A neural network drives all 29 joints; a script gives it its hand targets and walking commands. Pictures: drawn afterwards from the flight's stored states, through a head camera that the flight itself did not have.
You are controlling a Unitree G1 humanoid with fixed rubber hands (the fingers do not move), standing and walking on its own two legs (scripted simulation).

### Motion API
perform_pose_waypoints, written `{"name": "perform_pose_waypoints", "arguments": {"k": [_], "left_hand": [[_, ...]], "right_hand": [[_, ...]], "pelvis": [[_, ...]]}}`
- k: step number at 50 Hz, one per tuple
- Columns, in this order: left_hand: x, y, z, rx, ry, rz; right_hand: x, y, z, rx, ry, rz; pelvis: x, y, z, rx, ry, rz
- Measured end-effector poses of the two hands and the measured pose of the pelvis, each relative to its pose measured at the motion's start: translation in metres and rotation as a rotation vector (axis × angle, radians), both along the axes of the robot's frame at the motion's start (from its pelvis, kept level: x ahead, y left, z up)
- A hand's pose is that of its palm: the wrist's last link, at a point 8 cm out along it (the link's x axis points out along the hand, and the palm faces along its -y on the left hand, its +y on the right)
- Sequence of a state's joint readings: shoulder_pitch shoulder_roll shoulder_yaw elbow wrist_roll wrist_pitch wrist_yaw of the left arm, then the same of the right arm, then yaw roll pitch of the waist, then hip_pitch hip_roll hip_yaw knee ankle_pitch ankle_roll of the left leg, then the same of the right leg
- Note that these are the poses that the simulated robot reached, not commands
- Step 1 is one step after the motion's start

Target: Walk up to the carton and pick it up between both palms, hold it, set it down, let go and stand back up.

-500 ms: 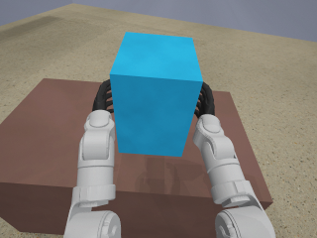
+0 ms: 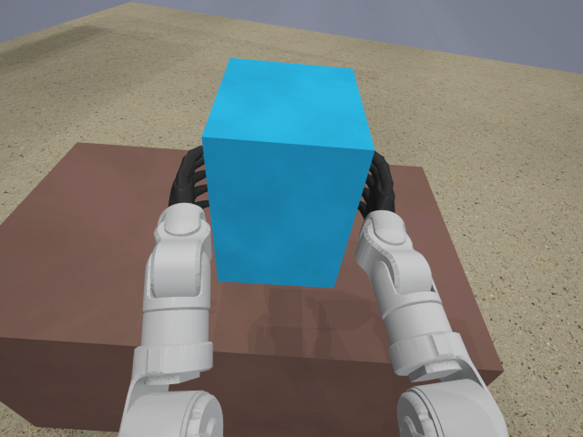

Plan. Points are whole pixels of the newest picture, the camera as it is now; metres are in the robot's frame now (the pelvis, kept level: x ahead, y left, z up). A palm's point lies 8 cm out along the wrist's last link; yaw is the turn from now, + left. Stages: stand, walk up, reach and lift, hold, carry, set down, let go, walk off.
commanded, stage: hold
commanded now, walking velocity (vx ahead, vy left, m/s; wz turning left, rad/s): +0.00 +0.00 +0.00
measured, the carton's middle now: (283, 177) +0.40 +0.00 +0.19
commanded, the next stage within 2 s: none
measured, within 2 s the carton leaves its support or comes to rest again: neither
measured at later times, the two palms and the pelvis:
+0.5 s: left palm (186, 209) +0.35 +0.13 +0.18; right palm (378, 212) +0.35 -0.12 +0.17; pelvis -0.01 +0.00 +0.00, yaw +0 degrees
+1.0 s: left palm (186, 207) +0.35 +0.13 +0.18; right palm (378, 209) +0.35 -0.12 +0.17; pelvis -0.01 -0.01 +0.00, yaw +0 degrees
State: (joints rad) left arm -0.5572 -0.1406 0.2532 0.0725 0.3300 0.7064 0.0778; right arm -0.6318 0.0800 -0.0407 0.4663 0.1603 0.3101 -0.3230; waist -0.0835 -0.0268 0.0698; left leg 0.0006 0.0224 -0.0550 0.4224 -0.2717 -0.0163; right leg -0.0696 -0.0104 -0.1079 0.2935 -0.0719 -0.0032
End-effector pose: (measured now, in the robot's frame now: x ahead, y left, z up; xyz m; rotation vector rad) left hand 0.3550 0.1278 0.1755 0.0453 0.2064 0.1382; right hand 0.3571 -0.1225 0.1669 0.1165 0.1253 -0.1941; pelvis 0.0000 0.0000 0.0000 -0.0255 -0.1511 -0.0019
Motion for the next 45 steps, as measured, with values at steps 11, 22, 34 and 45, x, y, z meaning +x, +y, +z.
{"name": "perform_pose_waypoints", "arguments": {"k": [11,22,34,45], "left_hand": [[-0.005,-0.001,0.001,-0.005,-0.006,-0.004],[-0.009,0.001,0.001,-0.002,0.000,0.004],[-0.001,-0.006,0.002,0.000,0.006,0.000],[-0.003,-0.005,-0.001,-0.010,0.016,0.004]], "right_hand": [[-0.006,-0.001,0.002,-0.009,-0.007,-0.007],[-0.008,0.001,0.002,-0.002,-0.003,0.000],[-0.003,-0.006,0.003,-0.008,0.001,-0.003],[-0.004,-0.004,0.001,0.001,0.006,-0.006]], "pelvis": [[-0.002,0.001,-0.001,0.001,-0.016,-0.003],[-0.007,0.001,-0.001,0.004,-0.007,-0.008],[-0.008,-0.006,0.000,0.007,0.000,0.003],[-0.006,-0.007,0.000,0.007,0.001,0.004]]}}
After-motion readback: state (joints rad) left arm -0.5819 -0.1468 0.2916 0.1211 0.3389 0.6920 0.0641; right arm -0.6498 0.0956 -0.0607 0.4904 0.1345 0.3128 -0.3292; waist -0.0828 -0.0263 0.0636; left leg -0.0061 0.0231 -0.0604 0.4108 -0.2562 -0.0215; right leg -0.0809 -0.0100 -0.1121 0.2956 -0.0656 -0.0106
